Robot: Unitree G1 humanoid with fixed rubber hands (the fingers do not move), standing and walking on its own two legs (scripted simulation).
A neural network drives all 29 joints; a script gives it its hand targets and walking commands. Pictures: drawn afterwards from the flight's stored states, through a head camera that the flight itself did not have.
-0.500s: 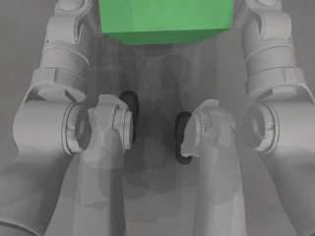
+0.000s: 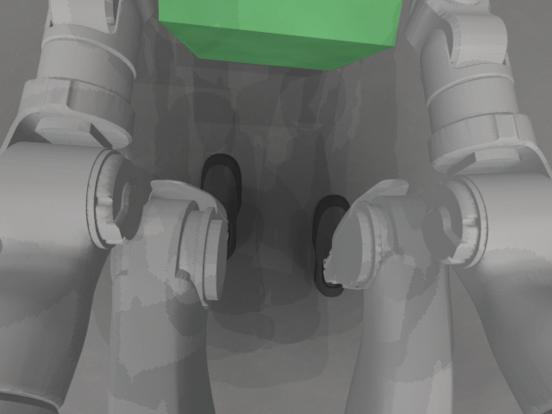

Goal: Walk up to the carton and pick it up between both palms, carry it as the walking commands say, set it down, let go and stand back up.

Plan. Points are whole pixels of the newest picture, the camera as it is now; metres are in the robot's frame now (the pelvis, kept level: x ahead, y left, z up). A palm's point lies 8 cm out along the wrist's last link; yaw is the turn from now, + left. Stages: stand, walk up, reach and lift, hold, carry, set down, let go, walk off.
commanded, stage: set down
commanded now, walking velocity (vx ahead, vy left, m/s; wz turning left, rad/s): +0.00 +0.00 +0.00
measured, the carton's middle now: out of the picture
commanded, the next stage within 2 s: none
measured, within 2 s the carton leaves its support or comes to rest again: rests again in 0.54 s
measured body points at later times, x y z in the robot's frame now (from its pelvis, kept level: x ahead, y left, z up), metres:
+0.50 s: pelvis +0.00 +0.00 -0.02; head +0.38 +0.01 +0.22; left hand +0.57 +0.17 -0.19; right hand +0.57 -0.13 -0.19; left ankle +0.17 +0.11 -0.36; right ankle +0.10 -0.11 -0.36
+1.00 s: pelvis +0.01 +0.00 -0.02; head +0.38 +0.00 +0.22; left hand +0.57 +0.18 -0.20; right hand +0.57 -0.13 -0.20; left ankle +0.17 +0.11 -0.36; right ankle +0.10 -0.11 -0.36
